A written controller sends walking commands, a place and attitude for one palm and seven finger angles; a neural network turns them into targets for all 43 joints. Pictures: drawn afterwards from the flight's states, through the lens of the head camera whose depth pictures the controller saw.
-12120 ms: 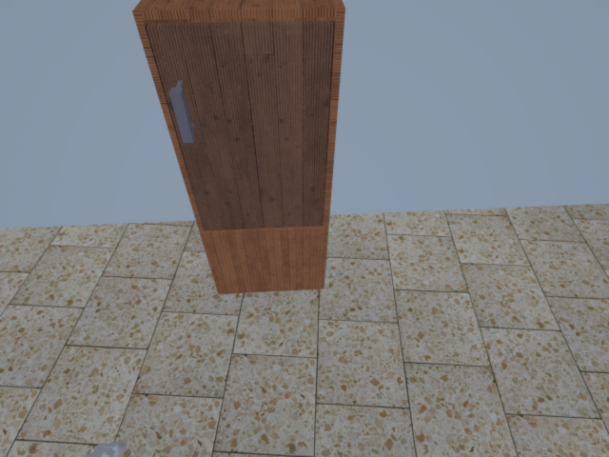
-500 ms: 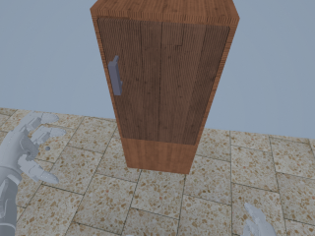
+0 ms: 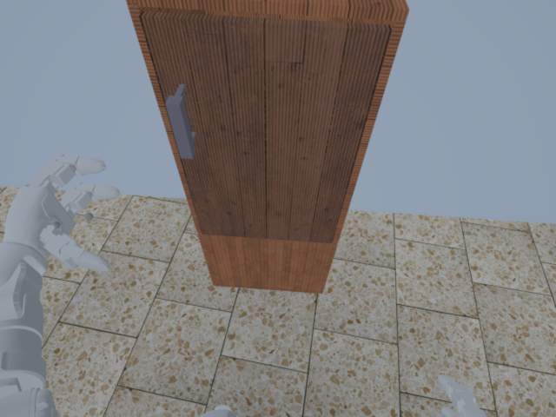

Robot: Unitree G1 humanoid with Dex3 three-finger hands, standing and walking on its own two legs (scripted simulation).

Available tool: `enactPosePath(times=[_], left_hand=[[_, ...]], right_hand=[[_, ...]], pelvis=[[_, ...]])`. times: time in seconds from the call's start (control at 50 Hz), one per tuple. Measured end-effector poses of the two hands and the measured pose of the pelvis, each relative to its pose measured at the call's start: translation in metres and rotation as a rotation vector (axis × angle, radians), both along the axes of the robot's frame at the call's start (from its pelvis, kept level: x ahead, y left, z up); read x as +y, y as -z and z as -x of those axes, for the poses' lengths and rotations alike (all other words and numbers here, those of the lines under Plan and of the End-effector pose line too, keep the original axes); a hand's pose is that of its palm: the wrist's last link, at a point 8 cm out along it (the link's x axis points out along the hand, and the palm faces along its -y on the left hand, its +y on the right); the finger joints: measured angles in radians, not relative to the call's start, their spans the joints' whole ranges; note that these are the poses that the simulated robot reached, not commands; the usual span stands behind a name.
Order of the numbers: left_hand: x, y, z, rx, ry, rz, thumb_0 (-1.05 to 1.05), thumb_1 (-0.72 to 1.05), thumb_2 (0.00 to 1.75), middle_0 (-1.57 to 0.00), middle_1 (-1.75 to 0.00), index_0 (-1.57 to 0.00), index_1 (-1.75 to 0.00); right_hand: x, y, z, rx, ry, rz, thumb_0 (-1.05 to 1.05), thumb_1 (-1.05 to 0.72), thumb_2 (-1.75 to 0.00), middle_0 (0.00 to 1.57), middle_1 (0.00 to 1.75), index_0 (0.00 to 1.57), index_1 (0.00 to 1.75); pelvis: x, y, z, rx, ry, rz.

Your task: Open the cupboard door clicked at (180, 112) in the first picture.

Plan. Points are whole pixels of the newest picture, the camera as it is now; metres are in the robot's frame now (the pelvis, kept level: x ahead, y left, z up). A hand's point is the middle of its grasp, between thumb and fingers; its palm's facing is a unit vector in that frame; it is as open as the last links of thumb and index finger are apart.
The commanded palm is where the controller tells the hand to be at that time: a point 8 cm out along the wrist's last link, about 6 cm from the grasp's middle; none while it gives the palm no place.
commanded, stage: move the hooked fingers beside the handle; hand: left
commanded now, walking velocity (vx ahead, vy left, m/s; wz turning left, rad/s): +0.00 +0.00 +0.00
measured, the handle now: (184, 121) +0.59 +0.18 +0.08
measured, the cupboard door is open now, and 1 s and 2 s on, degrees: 0 0 0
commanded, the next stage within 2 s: none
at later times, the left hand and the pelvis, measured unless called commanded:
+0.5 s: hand (113, 185) +0.42 +0.25 +0.10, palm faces -0.06 -1.00 +0.00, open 14.0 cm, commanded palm +0.40 +0.31 +0.09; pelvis +0.01 +0.03 +0.00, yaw +0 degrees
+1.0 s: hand (141, 142) +0.51 +0.23 +0.10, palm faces -0.04 -1.00 -0.02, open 14.0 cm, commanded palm +0.49 +0.29 +0.09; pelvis +0.00 +0.01 -0.02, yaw -2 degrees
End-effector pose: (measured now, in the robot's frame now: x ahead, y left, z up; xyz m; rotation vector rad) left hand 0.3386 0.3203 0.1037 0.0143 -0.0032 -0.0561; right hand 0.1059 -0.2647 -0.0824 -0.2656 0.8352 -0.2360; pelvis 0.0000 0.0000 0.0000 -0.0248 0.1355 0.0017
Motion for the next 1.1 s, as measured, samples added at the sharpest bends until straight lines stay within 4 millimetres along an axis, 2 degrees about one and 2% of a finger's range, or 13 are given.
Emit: enactPosePath(times=[0.18,0.3,0.42,0.54,0.64,0.76,0.94,1.02,1.1], left_hand=[[0.008,0.01,-0.017,0.032,-0.012,0.01,-0.01,-0.5,0.3,-0.3,-1.2,-0.29,-1.2],[0.002,0.01,-0.029,-0.014,0.0,0.015,-0.02,-0.5,0.3,-0.3,-1.2,-0.29,-1.2],[-0.009,0.007,-0.049,0.001,0.02,0.015,-0.02,-0.5,0.3,-0.3,-1.2,-0.29,-1.2],[-0.013,0.007,-0.068,0.018,-0.002,0.013,-0.02,-0.5,0.3,-0.3,-1.2,-0.3,-1.2],[-0.018,0.006,-0.084,0.015,-0.009,0.004,-0.01,-0.5,0.3,-0.3,-1.2,-0.29,-1.2],[-0.026,0.008,-0.105,0.024,-0.005,0.003,-0.01,-0.5,0.3,-0.3,-1.2,-0.29,-1.2],[-0.03,0.007,-0.141,0.036,-0.021,0.006,-0.02,-0.5,0.3,-0.3,-1.2,-0.3,-1.2],[-0.031,0.001,-0.153,0.017,-0.014,-0.003,-0.02,-0.5,0.3,-0.3,-1.2,-0.29,-1.2],[-0.032,0.003,-0.164,0.043,-0.008,0.021,-0.01,-0.5,0.3,-0.3,-1.2,-0.3,-1.2]], right_hand=[[0.008,0.003,0.015,0.077,0.032,-0.008,0.01,-0.9,-0.9,0.2,0.3,0.2,0.3],[0.018,0.005,0.013,0.108,0.02,-0.003,0.01,-0.9,-0.9,0.2,0.3,0.2,0.3],[0.027,0.006,0.009,0.108,0.015,-0.012,0.01,-0.9,-0.9,0.2,0.3,0.21,0.3],[0.031,0.01,0.018,0.134,0.021,-0.022,0.01,-0.9,-0.9,0.2,0.3,0.21,0.3],[0.027,0.017,0.037,0.206,0.036,-0.018,0.0,-0.9,-0.9,0.2,0.3,0.21,0.3],[0.015,0.024,0.071,0.31,0.087,-0.003,0.0,-0.9,-0.9,0.2,0.3,0.21,0.3],[0.0,0.024,0.121,0.445,0.186,0.022,0.0,-0.91,-0.9,0.2,0.3,0.21,0.3],[-0.003,0.023,0.136,0.498,0.215,0.023,0.0,-0.91,-0.9,0.2,0.3,0.2,0.3],[-0.002,0.022,0.143,0.536,0.233,0.017,0.0,-0.91,-0.9,0.2,0.3,0.2,0.3]], pelvis=[[0.012,0.0,-0.008,0.026,0.014,0.0],[0.019,0.001,-0.009,0.032,0.004,0.009],[0.024,0.002,-0.007,0.04,0.0,0.012],[0.025,0.004,-0.005,0.053,0.004,0.013],[0.023,0.007,-0.001,0.069,0.003,0.014],[0.019,0.011,0.002,0.098,0.007,0.015],[0.011,0.017,0.0,0.147,0.021,0.018],[0.008,0.018,-0.003,0.169,0.028,0.02],[0.007,0.019,-0.006,0.184,0.031,0.022]])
